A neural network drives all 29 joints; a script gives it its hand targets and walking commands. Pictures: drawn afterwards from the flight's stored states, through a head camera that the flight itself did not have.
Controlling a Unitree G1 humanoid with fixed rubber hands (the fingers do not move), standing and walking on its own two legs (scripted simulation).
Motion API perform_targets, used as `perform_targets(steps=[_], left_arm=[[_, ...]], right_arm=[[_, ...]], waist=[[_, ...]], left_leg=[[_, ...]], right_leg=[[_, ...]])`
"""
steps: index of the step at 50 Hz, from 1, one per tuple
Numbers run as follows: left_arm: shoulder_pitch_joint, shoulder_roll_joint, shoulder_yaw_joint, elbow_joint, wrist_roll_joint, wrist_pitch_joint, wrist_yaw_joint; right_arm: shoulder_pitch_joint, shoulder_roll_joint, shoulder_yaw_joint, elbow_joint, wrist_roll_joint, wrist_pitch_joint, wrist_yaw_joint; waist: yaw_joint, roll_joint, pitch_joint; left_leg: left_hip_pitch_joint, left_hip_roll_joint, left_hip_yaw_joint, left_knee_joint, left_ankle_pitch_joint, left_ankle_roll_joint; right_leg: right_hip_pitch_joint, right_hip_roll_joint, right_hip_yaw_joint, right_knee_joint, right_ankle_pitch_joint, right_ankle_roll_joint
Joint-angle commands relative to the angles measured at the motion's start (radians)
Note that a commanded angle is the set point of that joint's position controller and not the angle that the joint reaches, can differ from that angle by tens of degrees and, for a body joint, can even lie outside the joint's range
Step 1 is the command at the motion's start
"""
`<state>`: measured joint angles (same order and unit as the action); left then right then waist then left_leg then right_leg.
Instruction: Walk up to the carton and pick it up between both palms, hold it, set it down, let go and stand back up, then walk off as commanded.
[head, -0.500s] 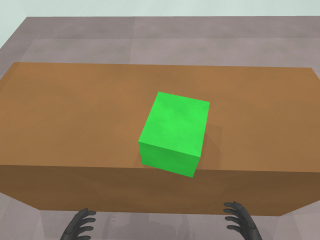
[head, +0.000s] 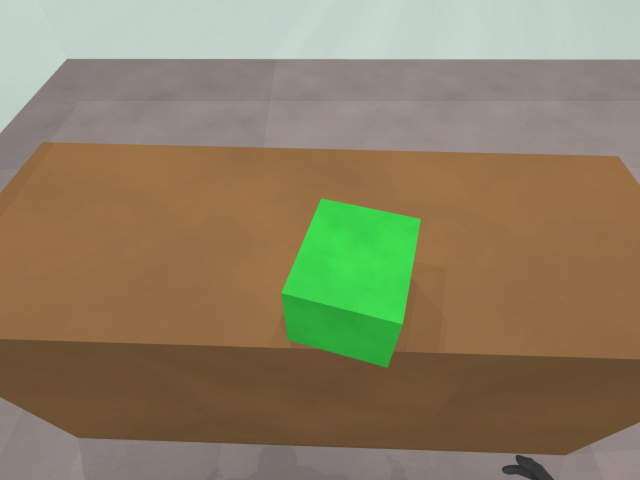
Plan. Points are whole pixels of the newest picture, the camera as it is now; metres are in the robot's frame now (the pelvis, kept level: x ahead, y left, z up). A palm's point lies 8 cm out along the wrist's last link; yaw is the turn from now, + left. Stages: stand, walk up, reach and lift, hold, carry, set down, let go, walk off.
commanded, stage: stand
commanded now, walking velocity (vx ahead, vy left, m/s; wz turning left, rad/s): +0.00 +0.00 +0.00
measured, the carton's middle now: (353, 280) +0.42 -0.03 -0.04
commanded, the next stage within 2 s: walk off in 1.08 s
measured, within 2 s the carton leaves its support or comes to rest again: neither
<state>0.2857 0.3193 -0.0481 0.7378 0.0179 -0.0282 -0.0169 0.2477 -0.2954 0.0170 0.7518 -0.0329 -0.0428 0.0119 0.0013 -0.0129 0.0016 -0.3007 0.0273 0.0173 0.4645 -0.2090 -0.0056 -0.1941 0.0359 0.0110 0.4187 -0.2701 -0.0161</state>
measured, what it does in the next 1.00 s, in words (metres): stands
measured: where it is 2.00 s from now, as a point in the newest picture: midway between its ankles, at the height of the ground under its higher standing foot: outside the picture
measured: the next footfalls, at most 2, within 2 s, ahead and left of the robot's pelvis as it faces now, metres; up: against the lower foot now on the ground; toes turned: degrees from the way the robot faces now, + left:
none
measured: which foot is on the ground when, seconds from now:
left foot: down 0.00-1.00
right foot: down 0.00-1.00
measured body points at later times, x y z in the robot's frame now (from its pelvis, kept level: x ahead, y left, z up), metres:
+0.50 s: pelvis -0.02 +0.00 +0.00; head -0.02 +0.02 +0.45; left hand +0.05 +0.27 -0.13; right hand +0.08 -0.27 -0.11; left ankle +0.02 +0.12 -0.74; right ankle -0.03 -0.11 -0.74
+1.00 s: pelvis -0.03 +0.01 +0.00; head -0.04 +0.02 +0.45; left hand +0.02 +0.28 -0.14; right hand +0.06 -0.27 -0.11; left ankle +0.02 +0.12 -0.74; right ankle -0.03 -0.11 -0.74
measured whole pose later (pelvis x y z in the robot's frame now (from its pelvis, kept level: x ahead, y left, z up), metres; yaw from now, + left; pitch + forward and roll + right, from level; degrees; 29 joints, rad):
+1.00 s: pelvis -0.03 +0.01 +0.00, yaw +0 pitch +0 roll -1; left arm 0.29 0.32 -0.05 0.95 0.02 -0.04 -0.02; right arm 0.25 -0.30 0.02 0.88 -0.03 -0.04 0.01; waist 0.00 -0.01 -0.03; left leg -0.30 0.03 0.02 0.46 -0.16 0.00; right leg -0.19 0.04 0.01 0.42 -0.23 -0.01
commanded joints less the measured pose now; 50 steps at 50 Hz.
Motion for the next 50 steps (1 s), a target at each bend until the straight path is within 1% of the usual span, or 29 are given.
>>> perform_targets(steps=[1,3,5,8,9,10,11,13,14,15,19,20,21,22,26,27,29,31,35,36,37,40,42,43,44,46,47,49,50], left_arm=[[0.000,0.239,0.100,-0.004,0.011,-0.046,0.021],[-0.002,0.243,0.101,0.009,0.012,-0.047,0.022],[-0.009,0.242,0.099,0.023,0.013,-0.048,0.022],[-0.005,0.237,0.095,0.039,0.010,-0.049,0.019],[-0.004,0.240,0.098,0.044,0.009,-0.049,0.020],[-0.010,0.245,0.098,0.051,0.008,-0.050,0.020],[-0.013,0.246,0.100,0.055,0.010,-0.050,0.023],[-0.008,0.249,0.099,0.069,0.010,-0.051,0.021],[-0.009,0.240,0.096,0.074,0.009,-0.053,0.019],[-0.011,0.243,0.096,0.079,0.007,-0.053,0.020],[-0.018,0.244,0.096,0.098,0.005,-0.050,0.020],[-0.013,0.241,0.096,0.106,0.005,-0.049,0.019],[-0.009,0.239,0.095,0.114,0.006,-0.047,0.019],[-0.013,0.241,0.096,0.120,0.006,-0.047,0.019],[-0.015,0.246,0.093,0.135,0.007,-0.047,0.017],[-0.016,0.240,0.093,0.141,0.006,-0.046,0.016],[-0.006,0.250,0.093,0.155,0.005,-0.046,0.018],[-0.022,0.240,0.091,0.158,0.006,-0.045,0.018],[-0.015,0.242,0.092,0.174,0.005,-0.047,0.016],[-0.010,0.244,0.091,0.181,0.004,-0.046,0.017],[-0.014,0.244,0.089,0.182,0.005,-0.044,0.015],[-0.017,0.245,0.091,0.189,0.004,-0.043,0.017],[-0.007,0.241,0.088,0.190,0.002,-0.040,0.014],[-0.013,0.247,0.089,0.199,0.002,-0.042,0.015],[-0.013,0.247,0.091,0.198,0.004,-0.044,0.014],[-0.019,0.241,0.088,0.198,0.001,-0.044,0.016],[-0.011,0.245,0.089,0.205,0.001,-0.044,0.016],[-0.014,0.239,0.084,0.207,-0.001,-0.046,0.018],[-0.016,0.246,0.089,0.210,-0.002,-0.045,0.018]], right_arm=[[-0.016,-0.236,-0.072,0.051,0.015,-0.025,-0.008],[-0.009,-0.231,-0.069,0.055,0.016,-0.025,-0.009],[-0.005,-0.238,-0.069,0.066,0.015,-0.028,-0.011],[-0.011,-0.241,-0.067,0.073,0.016,-0.028,-0.011],[-0.017,-0.235,-0.065,0.073,0.018,-0.029,-0.010],[-0.009,-0.242,-0.065,0.079,0.016,-0.029,-0.010],[-0.011,-0.236,-0.063,0.083,0.017,-0.028,-0.012],[-0.017,-0.241,-0.067,0.089,0.017,-0.027,-0.012],[-0.024,-0.242,-0.064,0.090,0.018,-0.027,-0.013],[-0.015,-0.244,-0.066,0.096,0.016,-0.028,-0.011],[-0.010,-0.247,-0.064,0.112,0.020,-0.030,-0.012],[-0.022,-0.248,-0.065,0.114,0.018,-0.029,-0.013],[-0.022,-0.247,-0.063,0.115,0.019,-0.030,-0.013],[-0.018,-0.246,-0.063,0.121,0.020,-0.029,-0.013],[-0.027,-0.247,-0.064,0.131,0.017,-0.026,-0.012],[-0.014,-0.241,-0.061,0.138,0.017,-0.027,-0.012],[-0.020,-0.244,-0.062,0.142,0.016,-0.024,-0.011],[-0.018,-0.243,-0.063,0.145,0.017,-0.025,-0.012],[-0.023,-0.242,-0.062,0.152,0.017,-0.025,-0.011],[-0.025,-0.243,-0.061,0.155,0.016,-0.024,-0.011],[-0.020,-0.244,-0.062,0.159,0.017,-0.022,-0.012],[-0.031,-0.244,-0.061,0.159,0.016,-0.023,-0.013],[-0.032,-0.261,-0.066,0.163,0.016,-0.022,-0.014],[-0.030,-0.253,-0.063,0.164,0.017,-0.023,-0.012],[-0.027,-0.257,-0.064,0.165,0.018,-0.022,-0.013],[-0.026,-0.253,-0.065,0.166,0.018,-0.022,-0.012],[-0.030,-0.255,-0.064,0.166,0.019,-0.020,-0.014],[-0.029,-0.251,-0.062,0.167,0.022,-0.021,-0.013],[-0.022,-0.251,-0.061,0.169,0.022,-0.023,-0.013]], waist=[[0.006,0.047,-0.223],[-0.001,0.057,-0.216],[-0.002,0.036,-0.197],[0.002,0.061,-0.196],[0.003,0.048,-0.197],[-0.001,0.056,-0.192],[0.000,0.040,-0.174],[-0.002,0.056,-0.169],[0.004,0.046,-0.179],[-0.001,0.061,-0.180],[0.003,0.048,-0.167],[0.008,0.059,-0.157],[0.009,0.073,-0.158],[0.003,0.057,-0.141],[0.004,0.062,-0.132],[-0.002,0.066,-0.113],[0.001,0.079,-0.119],[-0.004,0.062,-0.096],[0.001,0.083,-0.091],[0.003,0.069,-0.089],[-0.005,0.076,-0.089],[0.007,0.083,-0.078],[0.008,0.092,-0.075],[-0.001,0.086,-0.063],[0.001,0.069,-0.067],[-0.003,0.086,-0.080],[0.003,0.080,-0.077],[-0.001,0.062,-0.077],[-0.001,0.070,-0.080]], left_leg=[[0.203,0.080,-0.100,-0.008,0.279,0.058],[0.202,0.084,-0.100,-0.017,0.266,0.058],[0.190,0.089,-0.111,-0.029,0.261,0.059],[0.199,0.086,-0.104,-0.026,0.247,0.060],[0.193,0.087,-0.108,-0.030,0.231,0.060],[0.191,0.085,-0.108,-0.035,0.214,0.059],[0.185,0.089,-0.116,-0.042,0.217,0.062],[0.183,0.088,-0.115,-0.049,0.198,0.061],[0.188,0.089,-0.113,-0.040,0.204,0.062],[0.188,0.088,-0.118,-0.046,0.193,0.064],[0.179,0.091,-0.124,-0.060,0.196,0.062],[0.173,0.089,-0.120,-0.060,0.190,0.061],[0.177,0.092,-0.125,-0.062,0.178,0.063],[0.168,0.089,-0.130,-0.073,0.156,0.061],[0.167,0.087,-0.129,-0.077,0.079,0.060],[0.162,0.088,-0.138,-0.092,0.072,0.060],[0.161,0.085,-0.140,-0.093,0.050,0.061],[0.151,0.083,-0.140,-0.094,0.049,0.059],[0.142,0.087,-0.149,-0.112,0.017,0.060],[0.141,0.090,-0.154,-0.113,0.002,0.062],[0.145,0.090,-0.151,-0.115,-0.008,0.059],[0.124,0.092,-0.163,-0.134,-0.040,0.061],[0.127,0.091,-0.164,-0.134,-0.066,0.059],[0.124,0.089,-0.164,-0.135,-0.060,0.056],[0.130,0.088,-0.161,-0.127,-0.046,0.056],[0.147,0.089,-0.161,-0.125,-0.013,0.058],[0.142,0.088,-0.157,-0.121,-0.003,0.058],[0.145,0.088,-0.155,-0.116,0.017,0.059],[0.144,0.088,-0.154,-0.114,0.025,0.060]], right_leg=[[0.083,-0.150,0.110,-0.011,0.309,-0.026],[0.076,-0.151,0.112,-0.016,0.295,-0.027],[0.079,-0.147,0.108,-0.017,0.289,-0.025],[0.069,-0.150,0.116,-0.031,0.265,-0.027],[0.069,-0.149,0.113,-0.032,0.259,-0.027],[0.067,-0.150,0.121,-0.038,0.248,-0.027],[0.060,-0.148,0.114,-0.036,0.243,-0.026],[0.056,-0.148,0.116,-0.042,0.224,-0.027],[0.058,-0.148,0.119,-0.048,0.232,-0.026],[0.057,-0.147,0.121,-0.048,0.225,-0.026],[0.060,-0.141,0.115,-0.044,0.216,-0.025],[0.059,-0.144,0.117,-0.049,0.211,-0.026],[0.050,-0.142,0.119,-0.052,0.195,-0.025],[0.043,-0.142,0.116,-0.055,0.169,-0.025],[0.015,-0.142,0.126,-0.080,0.115,-0.028],[0.008,-0.137,0.123,-0.072,0.108,-0.029],[0.017,-0.139,0.128,-0.080,0.101,-0.028],[0.001,-0.140,0.131,-0.088,0.095,-0.028],[0.001,-0.135,0.127,-0.082,0.083,-0.028],[0.004,-0.136,0.129,-0.088,0.075,-0.027],[-0.006,-0.138,0.128,-0.091,0.062,-0.029],[-0.001,-0.132,0.128,-0.085,0.051,-0.029],[-0.013,-0.130,0.127,-0.092,0.039,-0.029],[-0.019,-0.132,0.130,-0.092,0.037,-0.029],[-0.017,-0.131,0.126,-0.097,0.046,-0.029],[-0.014,-0.135,0.128,-0.089,0.063,-0.029],[-0.011,-0.135,0.129,-0.091,0.075,-0.027],[-0.006,-0.140,0.131,-0.092,0.083,-0.031],[-0.001,-0.139,0.131,-0.090,0.092,-0.030]])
